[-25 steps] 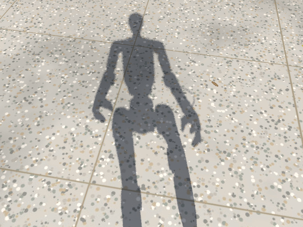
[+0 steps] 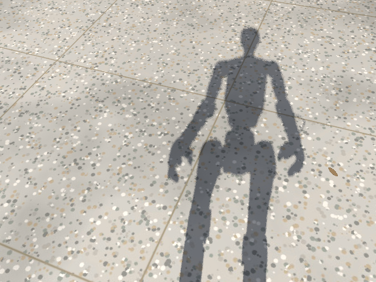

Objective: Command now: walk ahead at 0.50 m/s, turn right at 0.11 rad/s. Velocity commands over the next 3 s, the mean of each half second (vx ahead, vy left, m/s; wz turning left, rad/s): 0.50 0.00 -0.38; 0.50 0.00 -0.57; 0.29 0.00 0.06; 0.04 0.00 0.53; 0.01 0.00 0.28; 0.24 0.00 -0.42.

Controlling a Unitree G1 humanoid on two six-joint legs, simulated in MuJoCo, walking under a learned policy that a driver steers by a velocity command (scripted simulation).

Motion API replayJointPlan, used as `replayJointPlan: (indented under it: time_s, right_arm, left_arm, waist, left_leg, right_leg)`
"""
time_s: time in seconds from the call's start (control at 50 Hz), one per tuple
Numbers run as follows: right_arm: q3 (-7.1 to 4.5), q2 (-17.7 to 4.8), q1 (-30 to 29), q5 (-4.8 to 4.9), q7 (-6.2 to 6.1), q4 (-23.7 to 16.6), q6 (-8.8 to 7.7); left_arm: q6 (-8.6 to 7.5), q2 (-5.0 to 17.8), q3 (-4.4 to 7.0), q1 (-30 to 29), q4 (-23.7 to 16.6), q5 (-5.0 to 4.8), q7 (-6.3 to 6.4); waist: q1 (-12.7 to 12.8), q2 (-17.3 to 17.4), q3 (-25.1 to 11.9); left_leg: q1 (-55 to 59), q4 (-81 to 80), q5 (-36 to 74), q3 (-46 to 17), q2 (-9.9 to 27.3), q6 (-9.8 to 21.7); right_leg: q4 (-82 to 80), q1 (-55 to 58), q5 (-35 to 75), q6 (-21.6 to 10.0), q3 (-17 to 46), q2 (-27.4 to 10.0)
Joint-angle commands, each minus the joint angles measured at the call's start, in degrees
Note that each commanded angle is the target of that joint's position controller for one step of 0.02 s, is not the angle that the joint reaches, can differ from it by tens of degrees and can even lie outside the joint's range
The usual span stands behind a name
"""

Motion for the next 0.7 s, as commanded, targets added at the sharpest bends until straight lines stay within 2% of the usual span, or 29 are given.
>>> replayJointPlan:
  time_s: [0.02,0.1,0.18,0.22,0.24,0.26,0.28,0.3,0.32,0.34,0.36,0.38,0.4,0.42,0.48,0.58,0.64,0.7]
  right_arm:
    - [0.09,-1.9,0.6,-0.38,0.43,-3.4,-0.04]
    - [1.46,-0.6,-9.6,0.36,0.56,-6.5,-0.38]
    - [1.65,-1.4,-14.6,1.18,-0.07,-8.1,-0.99]
    - [1.33,-2.4,-13.8,1.37,-0.54,-8.4,-1.48]
    - [1.04,-3.0,-11.2,1.38,-0.79,-7.8,-1.82]
    - [0.58,-3.7,-6.5,1.17,-1.24,-6.3,-2.36]
    - [-0.46,-6.7,0.1,0.25,-2.00,-4.7,-3.21]
    - [-1.71,-11.9,8.2,-1.11,-2.86,-4.7,-3.38]
    - [-2.69,-14.5,8.0,-0.48,-2.81,-4.0,-2.14]
    - [-1.60,-8.9,4.6,0.14,-2.59,-4.7,-1.68]
    - [-0.65,-4.9,1.1,0.70,-2.31,-5.2,-1.87]
    - [-0.18,-3.1,-0.6,0.74,-2.16,-5.2,-2.19]
    - [0.05,-2.3,-0.5,0.89,-2.27,-4.7,-2.62]
    - [0.04,-2.1,-0.2,1.06,-2.29,-4.2,-3.08]
    - [-0.50,-3.0,2.5,1.74,-2.10,-2.5,-4.22]
    - [-0.84,-3.2,5.5,1.53,-1.95,-0.3,-4.03]
    - [-1.24,-4.5,7.0,1.52,-2.07,0.7,-3.86]
    - [-1.67,-5.9,9.4,1.49,-2.42,2.2,-3.15]
  left_arm:
    - [-1.06,6.8,1.50,2.5,-1.1,-0.68,-0.05]
    - [-0.30,7.6,2.07,5.8,0.5,-0.64,0.19]
    - [0.11,8.7,2.66,8.6,1.3,-0.28,0.11]
    - [0.39,9.5,3.06,7.9,1.0,-0.08,0.29]
    - [0.55,9.9,3.28,6.9,0.7,-0.09,0.42]
    - [0.59,10.0,3.37,5.9,0.4,-0.31,0.44]
    - [0.31,8.3,3.04,5.6,-0.2,-0.73,0.27]
    - [0.00,3.7,1.93,5.4,-2.9,-1.97,0.19]
    - [0.62,3.8,1.97,8.7,-4.2,-1.68,0.44]
    - [1.75,6.7,2.62,8.3,-2.3,-0.12,0.67]
    - [2.03,6.1,2.68,5.9,-2.1,0.29,0.00]
    - [2.32,4.9,2.58,4.6,-2.2,0.37,-0.49]
    - [2.88,4.8,2.71,3.8,-2.4,0.95,-0.92]
    - [3.46,4.4,2.64,3.6,-2.5,1.30,-1.33]
    - [4.32,3.6,2.46,-0.6,-4.4,1.25,-2.20]
    - [4.51,2.6,1.57,-10.1,-8.1,1.21,-3.33]
    - [4.25,1.9,0.69,-16.3,-10.4,1.26,-4.05]
    - [4.23,2.5,0.53,-19.6,-12.1,1.53,-4.22]
  waist:
    - [-1.5,-7.7,-1.3]
    - [0.9,-7.6,0.9]
    - [2.5,-7.5,-0.1]
    - [1.5,-7.9,-0.6]
    - [0.0,-7.7,-1.1]
    - [-2.4,-6.1,-2.6]
    - [-5.0,-2.1,-6.9]
    - [-8.1,6.7,-15.2]
    - [-5.5,14.6,-15.0]
    - [-3.6,5.8,-8.4]
    - [-2.6,1.8,-3.2]
    - [-1.6,2.0,-1.2]
    - [-1.0,3.6,-0.3]
    - [-0.5,4.3,-0.2]
    - [-0.3,2.9,-0.8]
    - [-1.5,2.2,1.3]
    - [-2.9,2.4,2.7]
    - [-3.6,2.1,3.5]
  left_leg:
    - [-7.0,-4.9,2.7,1.5,3.2,-2.2]
    - [-5.6,-19.0,10.0,3.2,3.2,-4.4]
    - [-1.1,-26.0,12.2,3.6,1.4,-4.4]
    - [2.9,-28.9,9.8,2.8,0.8,-3.6]
    - [7.0,-31.4,8.8,2.7,0.3,-3.1]
    - [14.4,-35.5,9.3,2.9,-0.3,-2.1]
    - [24.7,-38.0,7.2,-1.8,4.3,-0.3]
    - [38.2,-41.6,-5.3,-17.7,19.3,3.3]
    - [38.9,-48.1,-11.9,-36.0,26.8,7.7]
    - [32.8,-48.2,-16.9,-32.8,24.7,8.0]
    - [26.9,-49.2,-12.2,-25.0,21.6,7.1]
    - [23.3,-50.5,-4.1,-17.9,19.0,5.9]
    - [21.4,-51.3,1.9,-12.9,17.2,5.2]
    - [20.6,-51.7,7.1,-9.1,15.7,4.8]
    - [21.9,-52.3,18.3,-2.8,15.6,5.5]
    - [23.4,-52.8,24.4,6.1,14.4,5.6]
    - [23.4,-52.7,25.5,10.0,14.5,4.9]
    - [27.8,-50.3,31.2,12.5,15.9,4.1]
  right_leg:
    - [-11.3,5.2,13.7,-9.7,15.9,-13.5]
    - [-12.5,3.2,11.2,-8.8,14.2,-11.4]
    - [-8.5,4.7,15.8,-7.8,15.6,-12.0]
    - [-5.6,4.8,16.1,-6.9,17.8,-12.8]
    - [-3.4,4.0,15.4,-6.1,18.7,-12.7]
    - [1.5,2.0,16.0,-5.0,18.0,-10.9]
    - [11.8,-2.2,13.4,-3.5,15.5,-7.1]
    - [28.4,-12.3,-1.8,-1.3,8.8,-1.6]
    - [38.0,-24.2,-22.3,-0.9,4.0,2.5]
    - [43.7,-26.3,-19.0,-1.5,6.2,-2.2]
    - [43.7,-25.9,-14.1,-1.3,6.4,-4.0]
    - [42.4,-24.4,-11.0,-0.7,5.9,-5.4]
    - [41.8,-23.6,-9.6,0.0,5.2,-6.4]
    - [42.1,-23.0,-8.0,0.6,4.7,-6.6]
    - [42.5,-25.9,-3.3,1.8,4.2,-7.1]
    - [32.7,-29.2,5.3,2.9,2.1,-7.6]
    - [22.7,-25.4,8.7,1.7,-1.3,-7.2]
    - [16.9,-23.0,4.7,-0.7,-4.3,-5.9]
Next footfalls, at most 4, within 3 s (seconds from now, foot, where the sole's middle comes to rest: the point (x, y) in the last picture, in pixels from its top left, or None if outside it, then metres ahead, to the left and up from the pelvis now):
0.28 left None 0.29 0.11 -0.78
0.80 right None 0.49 -0.17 -0.78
1.32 left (258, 202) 0.80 -0.21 -0.78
1.88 right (302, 225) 0.70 -0.36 -0.78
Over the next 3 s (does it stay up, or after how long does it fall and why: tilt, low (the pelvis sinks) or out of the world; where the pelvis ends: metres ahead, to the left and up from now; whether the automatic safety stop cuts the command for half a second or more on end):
stays up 0.72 -0.31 0.00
